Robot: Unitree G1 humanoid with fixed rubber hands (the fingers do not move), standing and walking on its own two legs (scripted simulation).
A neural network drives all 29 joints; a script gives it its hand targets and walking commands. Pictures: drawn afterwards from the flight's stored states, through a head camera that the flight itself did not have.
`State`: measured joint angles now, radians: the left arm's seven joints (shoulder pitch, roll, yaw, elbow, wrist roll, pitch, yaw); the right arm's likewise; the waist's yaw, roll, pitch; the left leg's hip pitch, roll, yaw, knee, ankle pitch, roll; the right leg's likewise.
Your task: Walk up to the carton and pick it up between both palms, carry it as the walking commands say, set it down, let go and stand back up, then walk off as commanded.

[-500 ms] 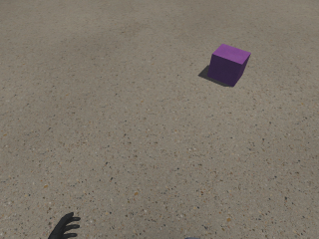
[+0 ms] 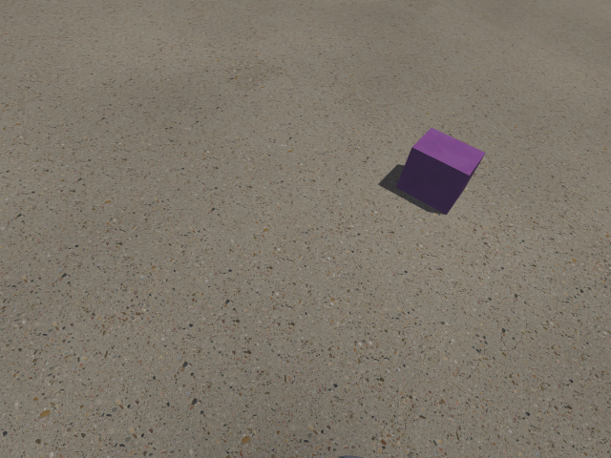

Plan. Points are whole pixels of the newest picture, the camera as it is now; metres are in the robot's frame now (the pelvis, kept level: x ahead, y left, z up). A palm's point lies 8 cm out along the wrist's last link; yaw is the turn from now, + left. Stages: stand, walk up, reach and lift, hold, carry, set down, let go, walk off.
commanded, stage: walk up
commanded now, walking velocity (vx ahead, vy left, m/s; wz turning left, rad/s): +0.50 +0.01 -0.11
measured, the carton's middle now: (438, 170) +1.46 -0.74 -0.64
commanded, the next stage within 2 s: none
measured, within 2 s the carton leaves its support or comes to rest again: neither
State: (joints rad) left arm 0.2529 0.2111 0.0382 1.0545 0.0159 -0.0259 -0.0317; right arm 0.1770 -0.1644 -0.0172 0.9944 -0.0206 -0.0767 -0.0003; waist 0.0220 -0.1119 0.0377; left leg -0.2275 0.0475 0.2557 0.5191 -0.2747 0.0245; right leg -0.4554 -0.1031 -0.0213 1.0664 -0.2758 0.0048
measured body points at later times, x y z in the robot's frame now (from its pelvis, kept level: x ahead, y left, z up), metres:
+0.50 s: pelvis +0.18 -0.03 +0.01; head +0.20 -0.03 +0.45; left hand +0.19 +0.23 -0.14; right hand +0.34 -0.27 -0.11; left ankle +0.25 +0.12 -0.70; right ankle +0.15 -0.11 -0.73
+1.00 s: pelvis +0.39 -0.04 -0.01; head +0.41 -0.05 +0.44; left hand +0.59 +0.17 -0.12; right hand +0.32 -0.30 -0.16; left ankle +0.31 +0.11 -0.73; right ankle +0.45 -0.16 -0.73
